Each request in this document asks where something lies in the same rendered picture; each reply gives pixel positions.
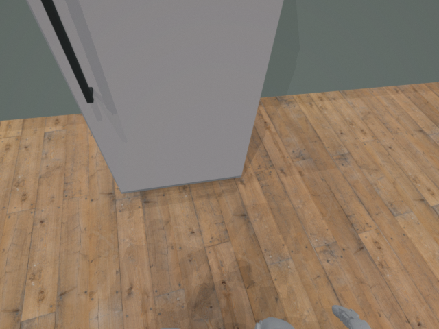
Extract handle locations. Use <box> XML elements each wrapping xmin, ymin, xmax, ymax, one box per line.
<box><xmin>41</xmin><ymin>0</ymin><xmax>94</xmax><ymax>103</ymax></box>

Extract right robot hand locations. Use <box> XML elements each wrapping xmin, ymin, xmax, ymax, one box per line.
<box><xmin>332</xmin><ymin>305</ymin><xmax>371</xmax><ymax>329</ymax></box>

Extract fridge door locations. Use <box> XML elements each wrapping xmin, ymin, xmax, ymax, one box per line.
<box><xmin>28</xmin><ymin>0</ymin><xmax>284</xmax><ymax>192</ymax></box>

